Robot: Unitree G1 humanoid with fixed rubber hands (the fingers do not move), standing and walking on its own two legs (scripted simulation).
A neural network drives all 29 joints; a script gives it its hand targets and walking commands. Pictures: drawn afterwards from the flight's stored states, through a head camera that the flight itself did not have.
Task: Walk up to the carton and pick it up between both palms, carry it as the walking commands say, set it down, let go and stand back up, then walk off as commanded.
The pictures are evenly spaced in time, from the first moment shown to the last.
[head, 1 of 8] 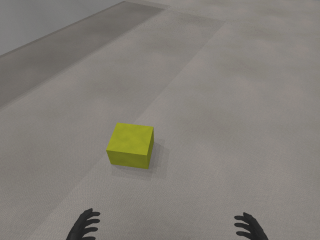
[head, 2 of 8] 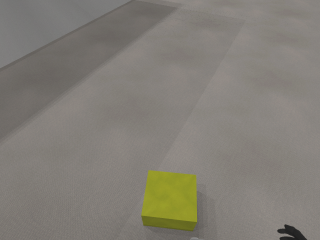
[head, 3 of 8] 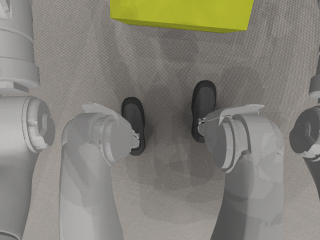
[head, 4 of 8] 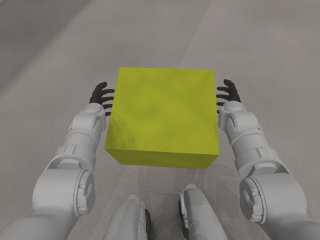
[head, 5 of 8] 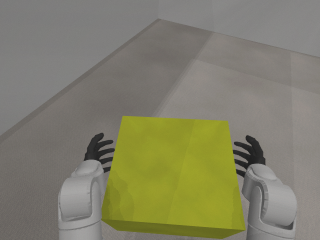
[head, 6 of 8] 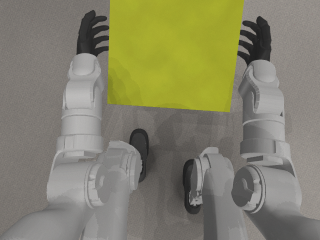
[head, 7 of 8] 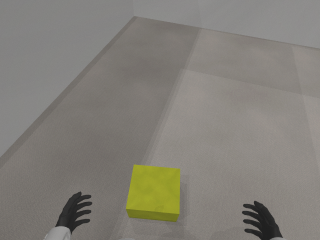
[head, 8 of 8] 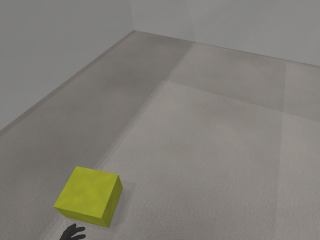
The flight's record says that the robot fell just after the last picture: no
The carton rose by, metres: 0.72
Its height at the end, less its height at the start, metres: +0.00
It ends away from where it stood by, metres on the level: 2.78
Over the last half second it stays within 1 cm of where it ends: yes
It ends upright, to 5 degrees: yes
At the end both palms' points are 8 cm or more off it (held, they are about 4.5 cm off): yes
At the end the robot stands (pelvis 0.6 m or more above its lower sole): yes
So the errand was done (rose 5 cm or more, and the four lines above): yes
